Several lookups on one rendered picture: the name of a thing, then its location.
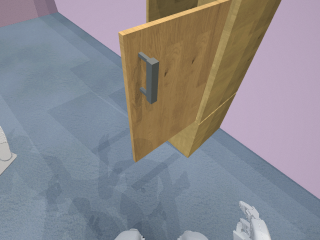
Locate robot left thigh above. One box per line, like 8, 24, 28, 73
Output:
114, 230, 145, 240

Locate right robot hand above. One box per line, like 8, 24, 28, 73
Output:
233, 201, 271, 240

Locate left robot hand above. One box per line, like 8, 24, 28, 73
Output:
0, 126, 17, 176

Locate handle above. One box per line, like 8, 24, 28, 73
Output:
138, 52, 159, 104

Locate cupboard door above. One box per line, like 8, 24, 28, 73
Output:
118, 0, 232, 162

